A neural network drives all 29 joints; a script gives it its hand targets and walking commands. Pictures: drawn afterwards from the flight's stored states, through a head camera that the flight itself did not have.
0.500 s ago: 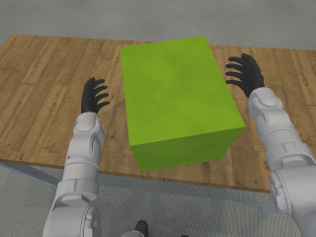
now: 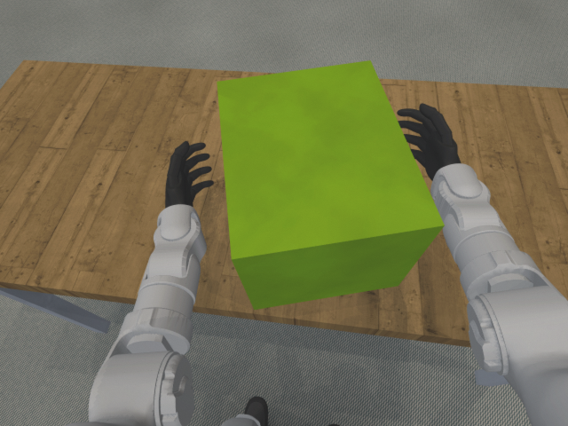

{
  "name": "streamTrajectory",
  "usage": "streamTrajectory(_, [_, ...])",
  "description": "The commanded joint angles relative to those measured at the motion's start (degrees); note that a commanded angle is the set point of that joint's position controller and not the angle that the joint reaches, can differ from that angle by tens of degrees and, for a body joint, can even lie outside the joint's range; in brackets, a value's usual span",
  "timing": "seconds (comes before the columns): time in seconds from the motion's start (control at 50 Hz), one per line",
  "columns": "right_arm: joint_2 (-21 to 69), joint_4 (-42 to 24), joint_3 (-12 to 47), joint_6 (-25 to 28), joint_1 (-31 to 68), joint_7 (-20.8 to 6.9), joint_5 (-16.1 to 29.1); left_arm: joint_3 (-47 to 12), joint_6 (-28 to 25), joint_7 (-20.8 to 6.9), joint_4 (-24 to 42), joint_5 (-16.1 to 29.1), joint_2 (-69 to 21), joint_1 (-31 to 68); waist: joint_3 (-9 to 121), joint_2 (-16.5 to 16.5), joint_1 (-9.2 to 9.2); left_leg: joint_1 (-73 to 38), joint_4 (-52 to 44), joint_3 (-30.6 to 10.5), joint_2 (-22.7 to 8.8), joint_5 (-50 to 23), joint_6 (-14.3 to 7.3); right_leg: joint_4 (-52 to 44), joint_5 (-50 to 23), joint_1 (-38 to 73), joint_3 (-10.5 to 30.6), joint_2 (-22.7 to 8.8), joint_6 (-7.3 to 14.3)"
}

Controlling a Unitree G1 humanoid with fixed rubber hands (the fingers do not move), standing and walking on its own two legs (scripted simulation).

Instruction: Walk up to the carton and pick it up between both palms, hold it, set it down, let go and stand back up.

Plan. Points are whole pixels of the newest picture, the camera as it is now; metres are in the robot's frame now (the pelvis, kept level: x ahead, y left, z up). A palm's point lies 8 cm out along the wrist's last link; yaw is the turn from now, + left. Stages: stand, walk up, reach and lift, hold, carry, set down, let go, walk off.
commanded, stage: reach and lift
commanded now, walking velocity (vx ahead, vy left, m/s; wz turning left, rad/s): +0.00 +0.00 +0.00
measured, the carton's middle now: (311, 187) +0.43 +0.05 +0.03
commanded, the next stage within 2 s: none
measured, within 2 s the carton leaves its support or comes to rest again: neither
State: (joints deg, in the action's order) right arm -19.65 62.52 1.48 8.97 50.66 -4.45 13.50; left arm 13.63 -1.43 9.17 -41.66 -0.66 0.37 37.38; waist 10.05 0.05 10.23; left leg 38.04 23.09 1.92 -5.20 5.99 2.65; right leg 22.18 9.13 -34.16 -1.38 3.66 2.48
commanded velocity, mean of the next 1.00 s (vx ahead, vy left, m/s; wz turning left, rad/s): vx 0.00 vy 0.00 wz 0.00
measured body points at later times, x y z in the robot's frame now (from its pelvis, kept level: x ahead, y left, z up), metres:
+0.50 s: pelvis +0.00 -0.01 +0.00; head +0.09 +0.00 +0.44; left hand +0.40 +0.21 +0.05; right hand +0.49 -0.11 +0.07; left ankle +0.03 +0.15 -0.73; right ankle -0.01 -0.09 -0.73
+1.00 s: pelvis +0.01 +0.00 +0.01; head +0.08 +0.00 +0.45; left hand +0.39 +0.21 +0.05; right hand +0.47 -0.10 +0.07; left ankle +0.03 +0.15 -0.73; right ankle -0.01 -0.09 -0.73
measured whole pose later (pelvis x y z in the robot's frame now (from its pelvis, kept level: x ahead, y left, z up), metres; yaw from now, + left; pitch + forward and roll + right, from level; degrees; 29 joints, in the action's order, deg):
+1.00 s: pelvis +0.01 +0.00 +0.01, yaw +0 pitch +16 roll +0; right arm -4.8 64.3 -22.8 14.3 48.0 -3.9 -15.6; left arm 26.8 -7.2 6.8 -45.6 -16.0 -5.7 37.0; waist 8.1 -1.4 8.0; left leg 28.8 17.7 3.4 -4.4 4.8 2.6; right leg 19.9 9.3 -26.7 -0.1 3.0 2.5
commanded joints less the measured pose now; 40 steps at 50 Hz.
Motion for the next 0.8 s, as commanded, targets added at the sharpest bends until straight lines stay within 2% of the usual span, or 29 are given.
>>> streamTrajectory(0.0, [-6.31,-9.78,-2.68,3.17,29.8,0.86,-1.44,0.4,-3.77,0.27,10.73,-1.49,5.02,25.1,45.72,-6.32,-0.04,-19.55,2.86,2.07,4.74,-18.81,-0.6,3.16,-28.75,25.92,1.23,-0.1,-5.76])
streamTrajectory(0.06, [-4.56,-9.92,-3.0,3.26,29.79,1.49,-2.36,0.98,-4.09,0.33,10.33,-2.52,3.9,25.21,45.41,-6.14,0.16,-19.9,2.97,2.2,4.89,-19.22,-0.6,3.38,-29.68,26.72,1.27,-0.35,-5.85])
streamTrajectory(0.1, [-4.1,-8.66,-3.8,2.84,29.48,2.0,-3.41,1.71,-4.12,0.27,8.53,-3.43,4.17,25.63,43.61,-6.38,-0.57,-19.06,2.54,2.12,4.96,-17.69,-0.61,3.08,-28.8,27.09,1.37,-0.44,-6.02])
streamTrajectory(0.12, [-3.58,-10.03,-3.93,3.07,30.16,2.31,-3.9,1.85,-4.28,0.48,9.92,-3.54,3.57,26.6,45.04,-6.34,0.08,-19.0,2.53,2.11,5.01,-18.4,-0.65,3.28,-29.77,27.92,1.68,-0.6,-6.19])
streamTrajectory(0.14, [-3.12,-9.02,-4.58,2.76,29.46,2.57,-4.5,1.93,-4.2,0.57,8.98,-3.85,3.09,26.16,43.97,-6.5,-0.65,-19.07,2.47,2.19,5.05,-17.45,-0.67,3.0,-28.11,27.28,1.47,-0.47,-6.11])
streamTrajectory(0.22, [-0.28,-9.85,-4.95,2.69,31.09,2.79,-5.39,1.81,-4.47,1.13,9.98,-4.49,1.23,28.75,45.19,-6.26,-0.18,-20.51,2.75,2.2,4.89,-18.18,-0.8,2.81,-27.9,26.28,1.15,-0.53,-5.93])
streamTrajectory(0.28, [0.83,-9.19,-5.67,2.67,30.92,3.09,-6.56,2.66,-4.89,1.07,9.17,-5.97,0.73,28.96,44.3,-5.54,-0.56,-19.46,2.38,2.2,4.96,-17.14,-0.81,2.88,-27.65,26.99,1.36,-0.86,-5.98])
streamTrajectory(0.36, [3.29,-9.72,-5.88,2.85,31.51,2.94,-7.65,2.25,-4.96,1.09,8.76,-6.71,-1.25,29.5,44.73,-4.72,0.37,-20.9,3.03,2.42,4.87,-19.07,-0.95,2.78,-27.98,26.13,1.15,-1.03,-5.54])
streamTrajectory(0.4, [4.21,-9.28,-6.47,2.79,31.08,2.9,-8.92,2.7,-5.3,0.82,8.61,-7.33,-1.7,29.73,44.25,-5.76,0.0,-20.4,2.08,2.64,4.95,-18.21,-1.06,2.54,-28.05,27.17,0.85,-1.15,-5.76])
streamTrajectory(0.5, [7.5,-9.18,-7.74,2.97,30.89,2.26,-11.46,3.02,-5.84,0.14,7.89,-8.4,-3.8,30.52,43.32,-5.22,0.03,-20.65,1.52,2.95,4.71,-17.67,-1.48,2.38,-27.39,27.41,0.76,-1.86,-5.67])
streamTrajectory(0.52, [7.97,-9.27,-8.52,3.26,30.91,2.16,-12.59,2.51,-5.96,0.01,8.18,-8.45,-4.62,30.4,44.23,-5.31,-0.36,-21.2,1.6,2.93,4.67,-18.69,-1.35,2.26,-27.44,27.17,0.52,-1.72,-5.42])
streamTrajectory(0.54, [9.15,-9.04,-8.45,3.36,30.91,2.01,-13.2,3.13,-6.09,-0.17,7.86,-9.06,-5.13,30.31,43.61,-5.72,0.39,-21.06,1.47,3.16,4.63,-18.94,-1.44,2.21,-27.79,27.28,0.57,-1.76,-5.43])
streamTrajectory(0.56, [10.62,-8.48,-8.77,3.21,30.65,1.73,-14.14,3.68,-6.04,-0.68,6.61,-9.88,-5.65,30.31,41.94,-6.24,0.15,-20.74,1.14,3.32,4.82,-18.2,-1.82,2.0,-28.26,27.37,0.74,-2.05,-5.55])
streamTrajectory(0.6, [15.29,-9.45,-9.57,3.99,30.85,0.78,-16.76,3.39,-6.29,-1.84,7.45,-11.13,-9.74,30.79,43.03,-5.03,0.2,-20.99,0.72,3.48,4.74,-18.89,-1.65,1.92,-29.36,28.93,0.73,-2.47,-5.27])
streamTrajectory(0.62, [18.47,-8.46,-10.63,4.16,30.4,0.13,-19.15,3.22,-6.23,-2.69,6.58,-12.17,-12.07,31.13,41.76,-5.33,-0.4,-20.71,-0.05,3.92,4.86,-17.89,-1.8,1.55,-29.22,28.94,0.47,-2.65,-5.34])
streamTrajectory(0.64, [22.62,-8.65,-11.03,4.64,30.52,-0.7,-21.5,3.24,-6.18,-3.79,6.03,-13.57,-15.3,31.75,40.45,-5.48,-0.08,-20.33,-0.58,3.87,4.81,-17.73,-1.94,1.43,-29.88,29.79,0.46,-3.02,-5.35])
streamTrajectory(0.66, [28.27,-8.49,-12.01,5.19,30.46,-1.91,-24.45,2.0,-6.16,-5.04,5.19,-14.61,-20.1,32.09,40.97,-5.25,-0.84,-21.5,-1.1,4.29,4.93,-18.27,-1.88,1.33,-30.04,29.84,-0.1,-2.8,-5.24])
streamTrajectory(0.7, [40.43,-8.27,-11.43,6.77,29.01,-4.3,-29.45,-0.46,-6.51,-7.84,3.32,-16.46,-29.79,31.53,40.3,-5.39,-0.45,-21.2,-1.38,4.76,4.69,-19.08,-2.11,1.83,-33.05,32.01,-0.28,-3.61,-5.16])
streamTrajectory(0.74, [42.34,-7.12,-11.92,8.0,28.18,-5.26,-31.9,-1.75,-7.25,-8.63,1.85,-16.74,-31.37,31.01,40.64,-4.17,-0.86,-20.27,-2.12,5.35,4.18,-18.08,-2.03,2.72,-34.69,33.43,-0.55,-4.19,-5.39])
streamTrajectory(0.78, [42.7,-5.57,-10.55,8.76,27.65,-5.37,-31.75,-2.42,-7.57,-8.08,1.11,-16.77,-31.01,30.41,39.19,-3.66,0.03,-21.45,-2.03,5.42,3.79,-19.4,-1.92,2.25,-32.64,32.22,-0.87,-4.0,-5.13])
